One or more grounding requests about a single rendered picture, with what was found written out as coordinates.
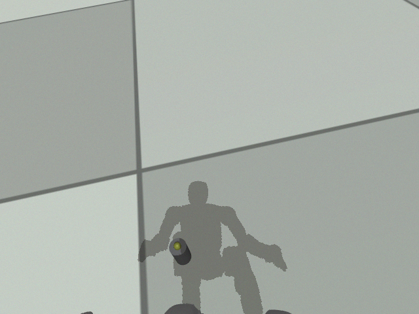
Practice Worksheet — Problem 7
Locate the bottle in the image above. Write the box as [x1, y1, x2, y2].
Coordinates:
[169, 238, 191, 265]

